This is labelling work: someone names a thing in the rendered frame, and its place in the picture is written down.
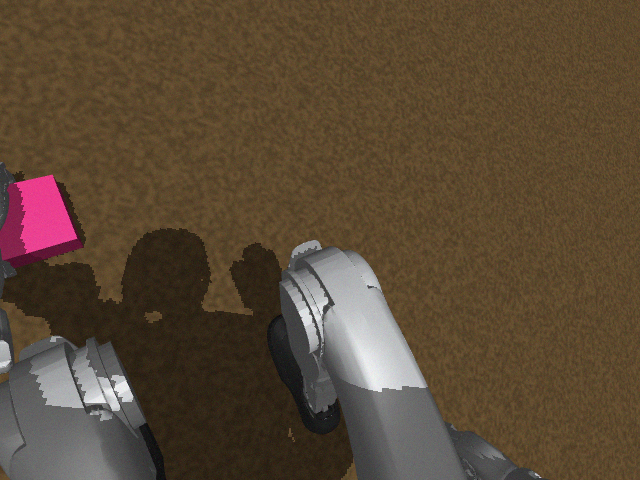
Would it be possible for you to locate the carton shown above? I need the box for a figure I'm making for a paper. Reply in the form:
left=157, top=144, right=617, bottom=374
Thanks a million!
left=0, top=175, right=83, bottom=268

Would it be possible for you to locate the left robot foot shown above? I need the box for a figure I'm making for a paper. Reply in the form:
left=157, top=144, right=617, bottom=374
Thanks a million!
left=139, top=423, right=166, bottom=480

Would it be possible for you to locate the right robot foot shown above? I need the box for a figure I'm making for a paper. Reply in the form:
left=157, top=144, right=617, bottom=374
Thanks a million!
left=267, top=314, right=340, bottom=434

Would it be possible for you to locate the right robot hand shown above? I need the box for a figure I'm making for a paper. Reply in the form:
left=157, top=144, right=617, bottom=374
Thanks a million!
left=444, top=421, right=518, bottom=480

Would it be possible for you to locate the left robot hand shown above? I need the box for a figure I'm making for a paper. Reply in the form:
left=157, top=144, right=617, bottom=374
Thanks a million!
left=0, top=162, right=17, bottom=279

